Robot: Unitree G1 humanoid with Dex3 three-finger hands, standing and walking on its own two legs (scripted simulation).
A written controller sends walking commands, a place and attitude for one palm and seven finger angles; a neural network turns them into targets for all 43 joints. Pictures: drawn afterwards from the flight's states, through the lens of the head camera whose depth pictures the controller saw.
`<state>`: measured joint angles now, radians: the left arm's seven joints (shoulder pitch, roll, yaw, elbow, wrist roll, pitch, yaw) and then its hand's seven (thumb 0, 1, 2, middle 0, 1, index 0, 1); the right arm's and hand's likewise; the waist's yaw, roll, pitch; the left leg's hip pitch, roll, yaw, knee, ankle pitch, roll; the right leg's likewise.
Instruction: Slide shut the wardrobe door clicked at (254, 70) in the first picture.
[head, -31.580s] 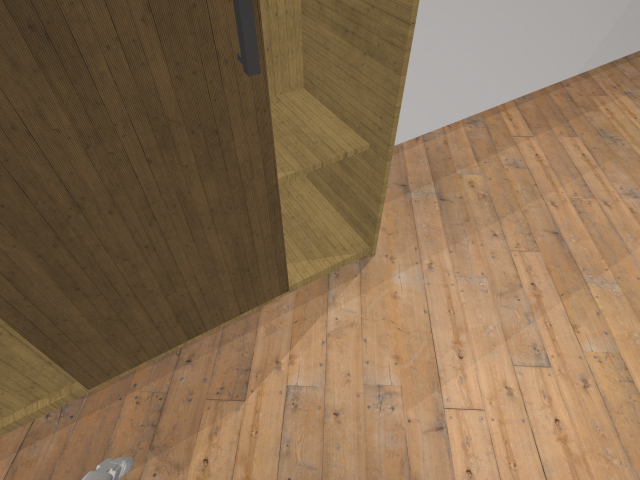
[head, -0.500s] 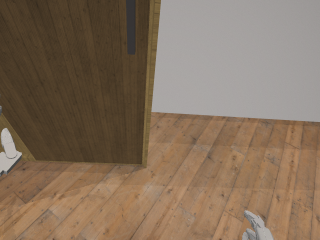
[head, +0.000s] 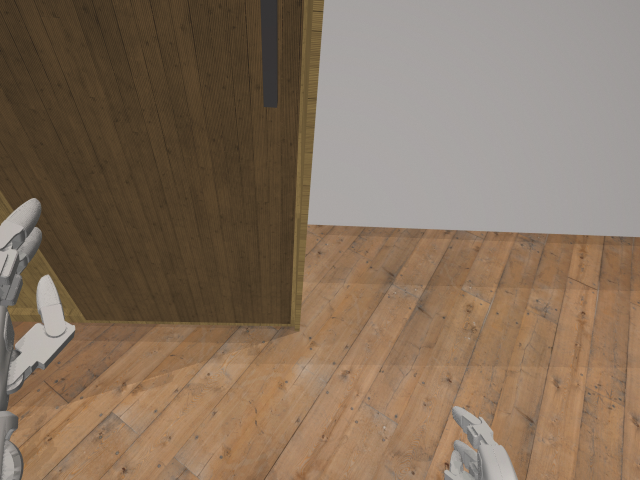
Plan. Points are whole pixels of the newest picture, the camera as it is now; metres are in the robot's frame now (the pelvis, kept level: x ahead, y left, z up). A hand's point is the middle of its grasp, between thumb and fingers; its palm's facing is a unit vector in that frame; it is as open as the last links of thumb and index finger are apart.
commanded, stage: stop stepping back and stand still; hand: left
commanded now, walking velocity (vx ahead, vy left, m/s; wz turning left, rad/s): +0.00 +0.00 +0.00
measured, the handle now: (270, 22) +0.73 +0.13 +0.26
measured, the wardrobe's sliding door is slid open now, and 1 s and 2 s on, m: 0.01 0.01 0.01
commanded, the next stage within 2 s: let the arm hang, fingers relaxed in 0.18 s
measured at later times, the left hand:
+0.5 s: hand out of the picture +0.11 +0.22 -0.12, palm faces -0.03 -0.95 -0.31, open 7.4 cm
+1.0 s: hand out of the picture -0.08 +0.27 -0.17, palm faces +0.11 -0.92 -0.37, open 7.4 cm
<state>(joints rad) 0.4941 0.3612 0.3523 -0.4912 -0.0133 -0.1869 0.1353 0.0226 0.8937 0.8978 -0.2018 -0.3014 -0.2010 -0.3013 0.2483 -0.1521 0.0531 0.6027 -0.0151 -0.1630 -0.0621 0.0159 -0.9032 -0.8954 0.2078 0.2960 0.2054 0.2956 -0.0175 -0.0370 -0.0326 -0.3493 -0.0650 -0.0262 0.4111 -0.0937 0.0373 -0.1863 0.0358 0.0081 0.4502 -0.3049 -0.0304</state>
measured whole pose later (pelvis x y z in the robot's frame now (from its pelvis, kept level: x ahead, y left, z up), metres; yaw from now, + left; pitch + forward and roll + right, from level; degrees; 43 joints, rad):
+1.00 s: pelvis -0.05 +0.00 +0.00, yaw +7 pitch -2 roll -2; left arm 0.25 0.36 0.05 1.14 0.03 0.04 0.00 0.01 0.91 0.90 -0.20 -0.30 -0.20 -0.30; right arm 0.25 -0.32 -0.04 1.09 -0.02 0.01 -0.01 0.01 -0.91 -0.90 0.20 0.30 0.20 0.29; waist 0.00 0.03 0.02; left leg -0.28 -0.02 -0.07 0.55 -0.26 0.03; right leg -0.21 0.00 -0.06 0.50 -0.26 -0.01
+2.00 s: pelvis +0.00 -0.02 +0.01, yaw +4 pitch -1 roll +0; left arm 0.09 0.33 0.01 1.13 0.01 -0.01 0.00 0.01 0.90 0.90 -0.20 -0.30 -0.20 -0.30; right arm 0.09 -0.34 0.01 1.13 -0.01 -0.01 -0.01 0.01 -0.91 -0.90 0.21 0.30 0.20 0.30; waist 0.00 0.01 0.04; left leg -0.11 0.00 -0.03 0.31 -0.19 -0.01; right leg -0.08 0.02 -0.01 0.31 -0.22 -0.02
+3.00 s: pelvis -0.01 -0.01 +0.01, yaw +3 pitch -2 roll +0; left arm 0.10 0.34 0.01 1.14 0.01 -0.02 0.00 0.01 0.90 0.90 -0.20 -0.30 -0.20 -0.30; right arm 0.10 -0.34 0.00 1.14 -0.01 -0.01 0.00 0.01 -0.91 -0.90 0.21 0.30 0.20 0.30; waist -0.01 0.00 0.05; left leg -0.09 0.00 -0.01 0.29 -0.17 0.00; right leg -0.07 0.01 0.01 0.28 -0.18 -0.01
